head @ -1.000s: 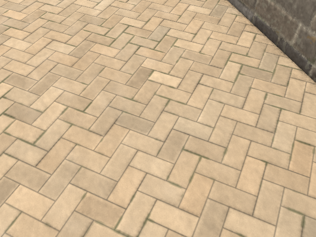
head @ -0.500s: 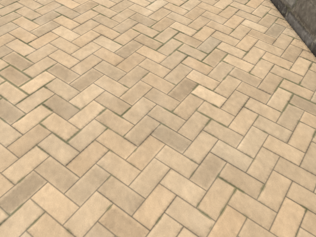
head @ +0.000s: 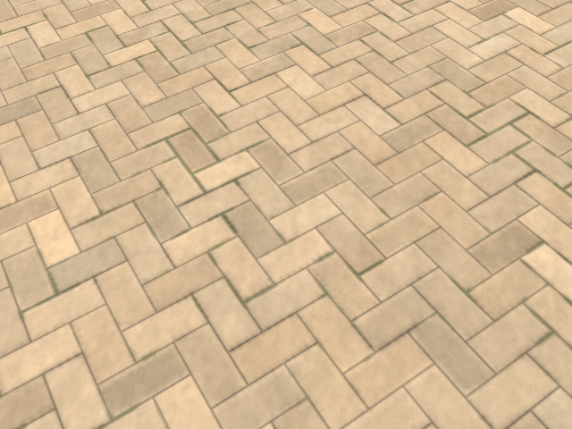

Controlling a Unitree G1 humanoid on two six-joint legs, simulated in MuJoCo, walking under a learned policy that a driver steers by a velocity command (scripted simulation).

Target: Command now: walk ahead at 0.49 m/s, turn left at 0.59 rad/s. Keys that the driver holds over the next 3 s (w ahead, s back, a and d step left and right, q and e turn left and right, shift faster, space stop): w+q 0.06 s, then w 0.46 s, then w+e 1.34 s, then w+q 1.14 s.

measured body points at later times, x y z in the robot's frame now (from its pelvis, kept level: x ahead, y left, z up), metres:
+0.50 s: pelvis +0.27 +0.07 +0.00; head +0.30 +0.08 +0.45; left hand +0.30 +0.33 -0.14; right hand +0.35 -0.19 -0.13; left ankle +0.26 +0.12 -0.74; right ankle +0.30 -0.09 -0.66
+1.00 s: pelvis +0.56 +0.03 -0.01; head +0.59 +0.02 +0.44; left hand +0.63 +0.30 -0.14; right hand +0.63 -0.22 -0.14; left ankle +0.51 +0.18 -0.65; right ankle +0.59 -0.01 -0.74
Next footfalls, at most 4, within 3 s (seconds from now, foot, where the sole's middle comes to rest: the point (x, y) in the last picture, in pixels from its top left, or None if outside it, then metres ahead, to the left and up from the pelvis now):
0.28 left None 0.30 0.13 -0.78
0.82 right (318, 369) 0.63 -0.01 -0.78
1.38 left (277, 256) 0.96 0.10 -0.78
1.90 right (388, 221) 1.09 -0.23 -0.78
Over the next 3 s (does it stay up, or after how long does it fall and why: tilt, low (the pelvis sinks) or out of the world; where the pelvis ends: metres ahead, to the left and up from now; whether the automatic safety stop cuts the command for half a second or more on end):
stays up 1.53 -0.37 -0.02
